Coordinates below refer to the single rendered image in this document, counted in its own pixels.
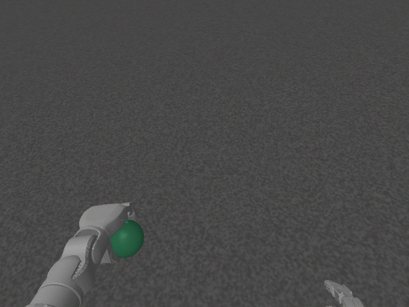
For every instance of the left robot hand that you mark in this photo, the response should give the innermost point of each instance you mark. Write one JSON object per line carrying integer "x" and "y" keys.
{"x": 110, "y": 218}

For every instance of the right robot hand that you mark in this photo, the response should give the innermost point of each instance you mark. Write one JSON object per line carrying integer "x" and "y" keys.
{"x": 342, "y": 294}

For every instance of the ball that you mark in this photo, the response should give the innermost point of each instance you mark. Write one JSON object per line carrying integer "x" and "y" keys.
{"x": 128, "y": 240}

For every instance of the left robot arm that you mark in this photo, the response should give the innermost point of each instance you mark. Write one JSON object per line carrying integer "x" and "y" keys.
{"x": 73, "y": 275}

